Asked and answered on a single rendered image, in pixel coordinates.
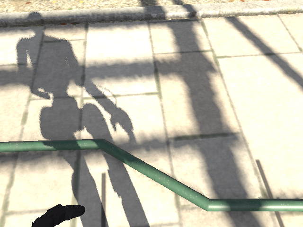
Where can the robot left hand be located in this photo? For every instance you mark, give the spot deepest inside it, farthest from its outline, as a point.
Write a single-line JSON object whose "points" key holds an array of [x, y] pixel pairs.
{"points": [[57, 214]]}

